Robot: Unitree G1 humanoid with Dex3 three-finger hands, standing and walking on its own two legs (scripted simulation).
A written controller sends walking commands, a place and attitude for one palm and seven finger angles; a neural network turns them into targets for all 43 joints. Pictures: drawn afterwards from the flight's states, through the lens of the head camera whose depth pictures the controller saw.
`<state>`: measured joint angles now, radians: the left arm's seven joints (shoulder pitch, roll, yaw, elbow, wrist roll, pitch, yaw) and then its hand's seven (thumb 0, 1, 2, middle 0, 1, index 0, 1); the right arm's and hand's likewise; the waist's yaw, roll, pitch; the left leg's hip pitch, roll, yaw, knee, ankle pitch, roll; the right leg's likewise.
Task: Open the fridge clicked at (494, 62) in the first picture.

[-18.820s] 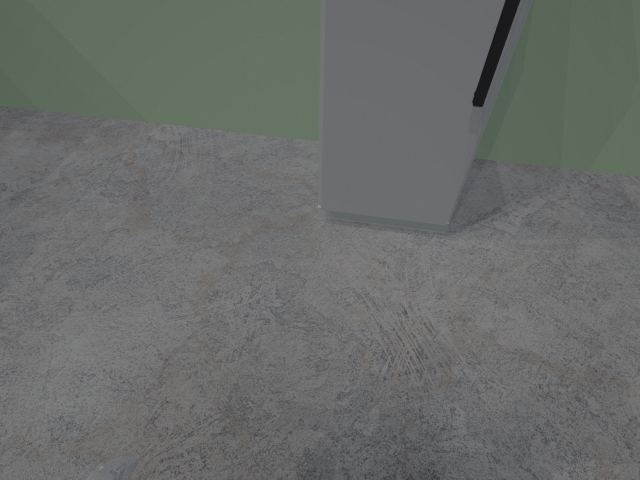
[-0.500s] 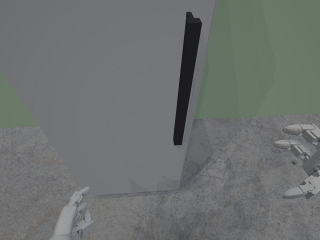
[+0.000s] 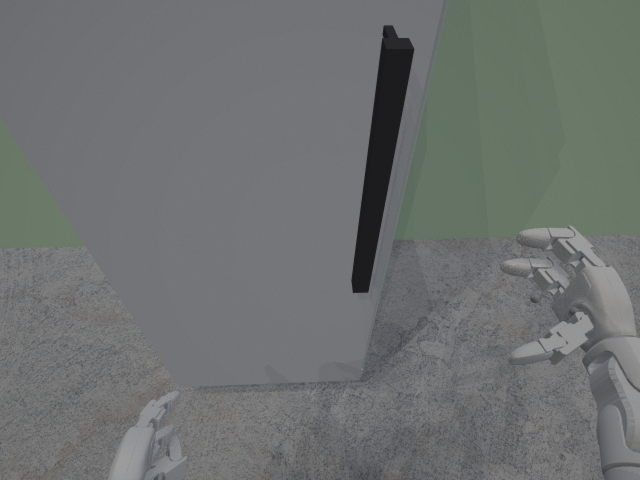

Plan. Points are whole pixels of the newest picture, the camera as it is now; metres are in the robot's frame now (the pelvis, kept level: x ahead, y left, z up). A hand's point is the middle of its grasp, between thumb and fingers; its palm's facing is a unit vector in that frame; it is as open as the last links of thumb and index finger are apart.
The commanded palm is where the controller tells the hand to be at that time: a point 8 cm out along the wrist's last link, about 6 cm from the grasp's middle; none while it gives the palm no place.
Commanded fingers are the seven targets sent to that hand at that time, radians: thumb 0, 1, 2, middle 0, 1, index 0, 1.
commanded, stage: move the hooked fingers beside the handle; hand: right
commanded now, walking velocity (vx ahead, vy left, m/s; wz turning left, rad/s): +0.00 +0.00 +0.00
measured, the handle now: (371, 188) +0.49 -0.04 +0.11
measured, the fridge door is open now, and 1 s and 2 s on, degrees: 0 0 0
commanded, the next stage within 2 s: none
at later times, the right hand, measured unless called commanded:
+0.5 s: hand (477, 262) +0.36 -0.17 +0.11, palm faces -0.08 +1.00 -0.02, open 14.0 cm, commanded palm +0.34 -0.21 +0.11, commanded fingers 0.00 0.50 -0.30 0.30 1.20 0.30 1.20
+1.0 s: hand (438, 231) +0.42 -0.13 +0.10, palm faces -0.08 +1.00 +0.01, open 14.0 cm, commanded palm +0.40 -0.18 +0.10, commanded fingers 0.00 0.50 -0.30 0.30 1.20 0.30 1.20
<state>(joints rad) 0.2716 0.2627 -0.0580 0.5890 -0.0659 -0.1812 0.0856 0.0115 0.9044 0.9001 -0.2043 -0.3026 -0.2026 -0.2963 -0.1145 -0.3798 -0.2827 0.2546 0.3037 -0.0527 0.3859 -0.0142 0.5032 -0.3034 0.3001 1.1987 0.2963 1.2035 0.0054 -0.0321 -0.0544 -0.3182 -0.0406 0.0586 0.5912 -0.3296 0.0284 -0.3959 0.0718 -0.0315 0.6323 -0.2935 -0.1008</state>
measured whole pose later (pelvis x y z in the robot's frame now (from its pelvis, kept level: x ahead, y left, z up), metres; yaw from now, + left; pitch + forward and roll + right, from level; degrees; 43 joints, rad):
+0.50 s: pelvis +0.00 +0.01 +0.00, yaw +0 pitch +4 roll +1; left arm 0.28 0.27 -0.04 0.62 -0.07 -0.11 0.06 0.01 0.91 0.90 -0.20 -0.30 -0.20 -0.30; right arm -0.31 -0.33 -0.19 0.44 0.25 -0.10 0.28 -0.01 0.50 -0.30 0.30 1.20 0.30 1.20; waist 0.03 -0.03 -0.05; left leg -0.34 -0.05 0.06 0.60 -0.33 0.05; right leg -0.41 0.06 -0.03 0.63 -0.29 -0.08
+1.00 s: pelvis +0.00 +0.03 -0.01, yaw +1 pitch +7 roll +1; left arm 0.32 0.27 -0.03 0.64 -0.07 -0.04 0.04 0.01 0.91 0.90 -0.20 -0.30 -0.20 -0.30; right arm -0.56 -0.33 -0.20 0.76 0.22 -0.18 0.23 -0.01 0.50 -0.30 0.30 1.20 0.30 1.20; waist 0.06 -0.01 -0.06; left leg -0.42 -0.07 0.05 0.65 -0.35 0.07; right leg -0.49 0.04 -0.04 0.68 -0.32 -0.07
